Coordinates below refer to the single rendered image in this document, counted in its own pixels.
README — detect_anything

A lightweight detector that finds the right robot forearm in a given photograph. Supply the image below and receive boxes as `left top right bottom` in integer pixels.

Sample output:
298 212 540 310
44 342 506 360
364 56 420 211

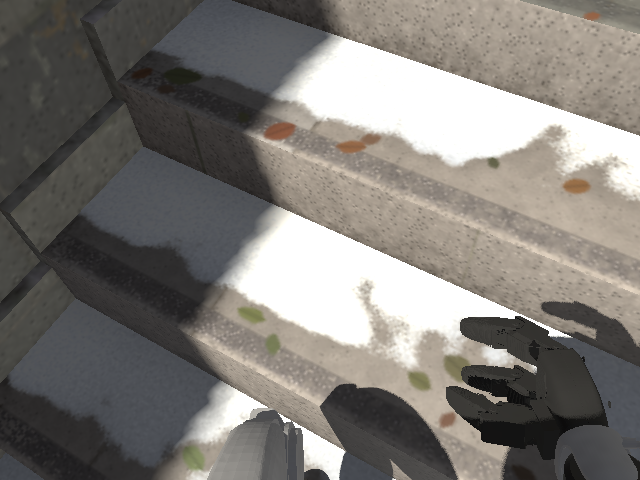
554 425 640 480

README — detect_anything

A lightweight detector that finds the left robot thigh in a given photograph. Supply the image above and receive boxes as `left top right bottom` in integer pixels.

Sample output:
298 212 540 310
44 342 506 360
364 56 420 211
207 419 304 480

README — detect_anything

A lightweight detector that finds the robot left shin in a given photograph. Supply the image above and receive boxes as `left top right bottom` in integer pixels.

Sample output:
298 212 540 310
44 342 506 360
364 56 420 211
226 408 285 441

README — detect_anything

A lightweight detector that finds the robot right hand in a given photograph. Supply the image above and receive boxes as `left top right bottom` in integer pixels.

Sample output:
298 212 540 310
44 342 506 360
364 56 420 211
446 316 611 460

